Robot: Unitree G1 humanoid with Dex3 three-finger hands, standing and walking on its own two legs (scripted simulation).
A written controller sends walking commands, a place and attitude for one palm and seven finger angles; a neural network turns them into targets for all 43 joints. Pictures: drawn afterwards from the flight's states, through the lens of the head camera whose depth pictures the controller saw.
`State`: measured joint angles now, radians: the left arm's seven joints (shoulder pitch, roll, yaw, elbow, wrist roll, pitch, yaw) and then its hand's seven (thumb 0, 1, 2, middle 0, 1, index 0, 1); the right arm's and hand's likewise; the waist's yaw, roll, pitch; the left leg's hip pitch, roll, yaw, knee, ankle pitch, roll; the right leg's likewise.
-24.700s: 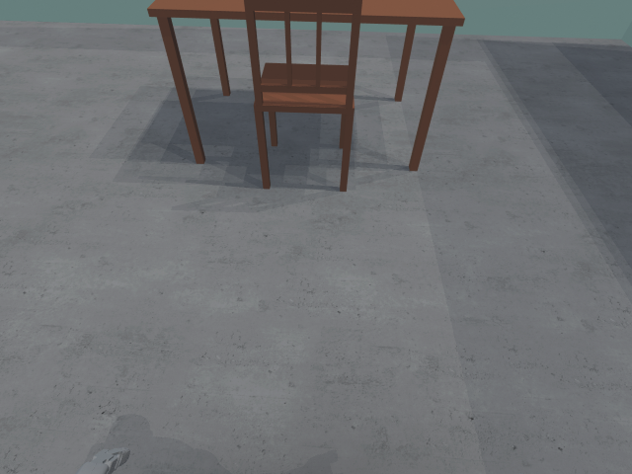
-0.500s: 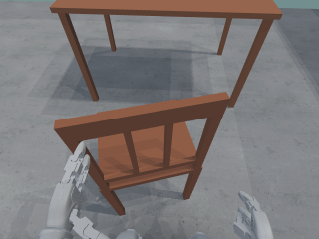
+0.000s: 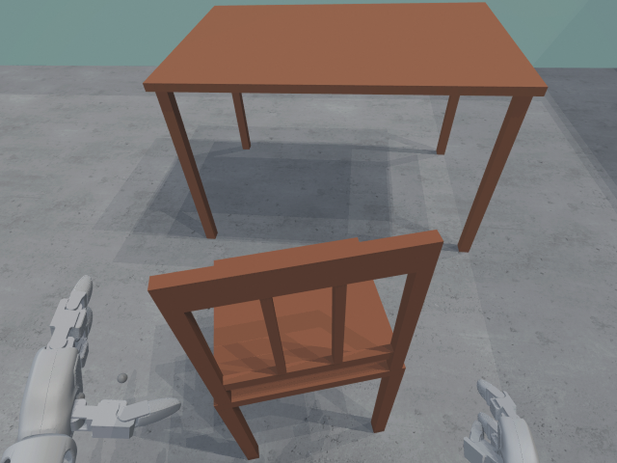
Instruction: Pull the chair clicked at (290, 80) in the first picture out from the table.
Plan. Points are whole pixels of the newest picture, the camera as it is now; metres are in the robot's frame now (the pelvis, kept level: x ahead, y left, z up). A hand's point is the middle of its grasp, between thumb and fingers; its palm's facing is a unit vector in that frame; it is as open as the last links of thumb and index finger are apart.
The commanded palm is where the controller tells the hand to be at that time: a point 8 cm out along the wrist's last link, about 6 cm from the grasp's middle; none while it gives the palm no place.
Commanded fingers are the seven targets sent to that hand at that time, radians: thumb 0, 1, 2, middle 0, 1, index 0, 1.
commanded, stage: draw the hand back to the body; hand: left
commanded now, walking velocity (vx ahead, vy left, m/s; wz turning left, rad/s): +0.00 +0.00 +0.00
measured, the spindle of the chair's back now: (274, 336) +0.34 +0.10 -0.10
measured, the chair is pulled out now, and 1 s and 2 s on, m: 0.62 0.62 0.62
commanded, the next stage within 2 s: step back with the hand held close in 0.80 s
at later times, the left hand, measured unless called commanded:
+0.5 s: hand (46, 298) +0.22 +0.28 +0.18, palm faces +0.48 -0.77 -0.43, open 8.5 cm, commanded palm +0.17 +0.31 +0.19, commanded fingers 0.00 0.90 0.90 -0.20 -0.30 -0.20 -0.30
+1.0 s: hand (49, 309) +0.21 +0.27 +0.18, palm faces +0.45 -0.79 -0.42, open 7.4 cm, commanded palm +0.16 +0.30 +0.19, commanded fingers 0.00 0.90 0.90 -0.20 -0.30 -0.20 -0.30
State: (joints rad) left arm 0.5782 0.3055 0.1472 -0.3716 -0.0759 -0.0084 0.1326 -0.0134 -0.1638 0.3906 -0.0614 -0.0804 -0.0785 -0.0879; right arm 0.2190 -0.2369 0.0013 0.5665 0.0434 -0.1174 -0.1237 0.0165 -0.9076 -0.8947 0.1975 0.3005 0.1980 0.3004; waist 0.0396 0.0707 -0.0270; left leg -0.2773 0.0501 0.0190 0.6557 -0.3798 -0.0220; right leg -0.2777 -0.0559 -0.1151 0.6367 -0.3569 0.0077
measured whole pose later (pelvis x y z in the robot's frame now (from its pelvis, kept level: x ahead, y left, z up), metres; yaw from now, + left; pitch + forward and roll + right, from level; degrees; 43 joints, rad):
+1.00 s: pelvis +0.01 +0.01 +0.02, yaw -2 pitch -3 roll -1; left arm 0.46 0.35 0.36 -0.40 -0.08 -0.06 0.14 0.01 0.89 0.90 -0.21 -0.30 -0.21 -0.30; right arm 0.17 -0.23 0.00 0.63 0.03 -0.08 -0.07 0.02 -0.91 -0.89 0.20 0.30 0.20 0.30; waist 0.06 0.08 0.04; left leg -0.09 0.05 0.06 0.44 -0.29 -0.01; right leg -0.10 -0.04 -0.09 0.41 -0.25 0.02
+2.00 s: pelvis -0.09 +0.02 -0.01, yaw +0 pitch +0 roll -1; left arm 0.52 0.39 0.44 -0.55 -0.03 -0.18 0.17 0.01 0.88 0.90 -0.21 -0.30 -0.21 -0.30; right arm 0.18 -0.20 -0.01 0.65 0.00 -0.13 -0.07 0.02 -0.91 -0.89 0.20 0.30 0.20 0.30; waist 0.03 0.02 0.05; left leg -0.46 0.02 0.01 0.77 -0.40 0.00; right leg -0.43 -0.02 -0.04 0.62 -0.20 0.01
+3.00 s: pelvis -0.24 -0.01 +0.01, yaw +0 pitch -3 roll -1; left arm 0.49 0.39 0.41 -0.45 -0.02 -0.19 0.18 0.01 0.88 0.90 -0.21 -0.30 -0.21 -0.30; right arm 0.25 -0.19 -0.01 0.64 0.03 -0.13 -0.06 0.02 -0.91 -0.89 0.20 0.30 0.20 0.30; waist 0.00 0.01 -0.01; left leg -0.24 0.02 0.01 0.58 -0.31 0.02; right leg -0.26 -0.02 -0.06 0.53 -0.29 0.01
